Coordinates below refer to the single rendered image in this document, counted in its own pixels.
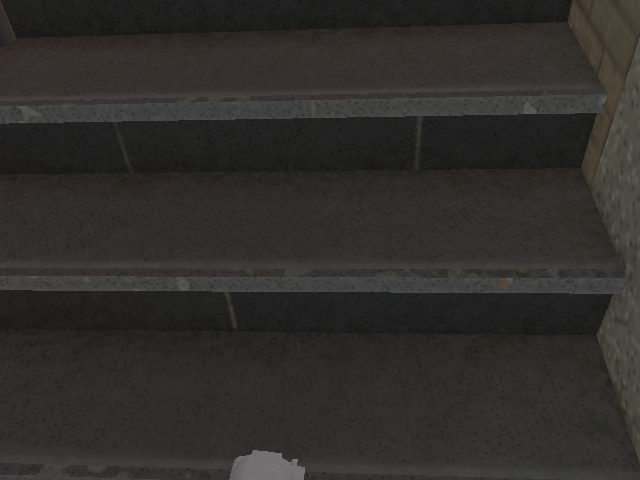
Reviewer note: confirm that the robot left thigh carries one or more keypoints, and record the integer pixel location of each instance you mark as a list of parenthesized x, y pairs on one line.
[(264, 465)]

